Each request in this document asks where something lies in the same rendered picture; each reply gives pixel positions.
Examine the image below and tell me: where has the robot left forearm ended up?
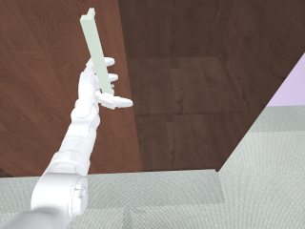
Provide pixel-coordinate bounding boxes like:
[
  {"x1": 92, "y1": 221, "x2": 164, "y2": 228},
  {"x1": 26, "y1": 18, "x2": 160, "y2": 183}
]
[{"x1": 30, "y1": 97, "x2": 100, "y2": 209}]

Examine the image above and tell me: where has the left robot hand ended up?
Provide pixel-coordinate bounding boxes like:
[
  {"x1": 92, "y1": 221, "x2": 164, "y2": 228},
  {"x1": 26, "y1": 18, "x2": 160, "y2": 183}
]
[{"x1": 78, "y1": 57, "x2": 133, "y2": 110}]

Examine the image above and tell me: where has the robot left upper arm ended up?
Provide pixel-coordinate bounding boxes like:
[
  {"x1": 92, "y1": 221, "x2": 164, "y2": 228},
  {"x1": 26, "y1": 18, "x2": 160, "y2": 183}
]
[{"x1": 0, "y1": 172, "x2": 89, "y2": 229}]

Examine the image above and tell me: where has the handle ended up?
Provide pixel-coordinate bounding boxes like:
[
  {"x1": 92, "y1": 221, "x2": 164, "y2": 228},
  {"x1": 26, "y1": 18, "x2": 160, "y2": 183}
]
[{"x1": 80, "y1": 8, "x2": 114, "y2": 95}]

